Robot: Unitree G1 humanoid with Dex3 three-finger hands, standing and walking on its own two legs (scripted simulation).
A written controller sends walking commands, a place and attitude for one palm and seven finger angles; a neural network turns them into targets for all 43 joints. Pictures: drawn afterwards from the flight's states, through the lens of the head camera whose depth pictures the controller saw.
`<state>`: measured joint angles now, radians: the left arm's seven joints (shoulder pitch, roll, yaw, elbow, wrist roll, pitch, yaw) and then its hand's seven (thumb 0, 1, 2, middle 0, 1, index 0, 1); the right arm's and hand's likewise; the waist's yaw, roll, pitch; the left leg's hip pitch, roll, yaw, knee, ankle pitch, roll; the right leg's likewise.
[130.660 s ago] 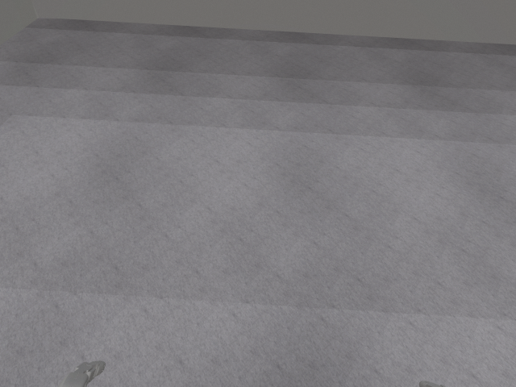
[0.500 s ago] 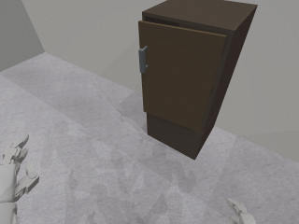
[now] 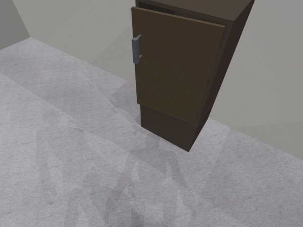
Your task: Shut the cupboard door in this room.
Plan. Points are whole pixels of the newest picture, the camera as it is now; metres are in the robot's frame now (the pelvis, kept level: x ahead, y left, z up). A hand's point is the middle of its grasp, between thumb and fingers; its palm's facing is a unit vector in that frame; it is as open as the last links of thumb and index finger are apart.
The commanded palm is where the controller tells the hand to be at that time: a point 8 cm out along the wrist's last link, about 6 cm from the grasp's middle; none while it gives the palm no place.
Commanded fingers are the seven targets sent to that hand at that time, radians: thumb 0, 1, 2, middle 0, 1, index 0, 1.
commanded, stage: let the arm hang, fingers relaxed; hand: left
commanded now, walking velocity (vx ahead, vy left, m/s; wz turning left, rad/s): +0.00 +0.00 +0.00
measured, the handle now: (137, 49) +0.87 +0.11 +0.01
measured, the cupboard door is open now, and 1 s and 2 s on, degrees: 7 7 7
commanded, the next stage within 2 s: look to check the result in 0.54 s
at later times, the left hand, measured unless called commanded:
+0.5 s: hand out of the picture -0.02 +0.16 -0.18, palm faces -0.01 -0.99 -0.15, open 7.4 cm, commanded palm none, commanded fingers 0.00 0.90 0.90 -0.20 -0.30 -0.20 -0.30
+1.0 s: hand out of the picture -0.03 +0.16 -0.17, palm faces -0.01 -0.98 -0.19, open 7.4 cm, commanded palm none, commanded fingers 0.00 0.90 0.90 -0.20 -0.30 -0.20 -0.30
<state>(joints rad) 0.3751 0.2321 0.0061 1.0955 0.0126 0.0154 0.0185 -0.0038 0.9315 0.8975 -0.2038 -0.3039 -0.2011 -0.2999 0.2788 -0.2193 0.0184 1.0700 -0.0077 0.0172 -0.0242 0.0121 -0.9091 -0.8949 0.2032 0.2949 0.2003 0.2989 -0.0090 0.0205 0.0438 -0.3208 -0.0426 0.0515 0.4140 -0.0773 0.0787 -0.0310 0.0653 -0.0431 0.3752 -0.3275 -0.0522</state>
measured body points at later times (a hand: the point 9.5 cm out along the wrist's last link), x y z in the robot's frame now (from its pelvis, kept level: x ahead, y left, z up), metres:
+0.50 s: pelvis +0.01 +0.00 +0.00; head +0.00 +0.00 +0.45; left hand -0.02 +0.21 -0.16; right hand +0.01 -0.24 -0.15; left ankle +0.09 +0.07 -0.74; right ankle -0.08 -0.09 -0.74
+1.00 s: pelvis +0.02 -0.01 +0.00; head +0.02 -0.01 +0.45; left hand -0.02 +0.21 -0.16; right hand +0.01 -0.23 -0.16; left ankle +0.09 +0.07 -0.74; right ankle -0.08 -0.09 -0.74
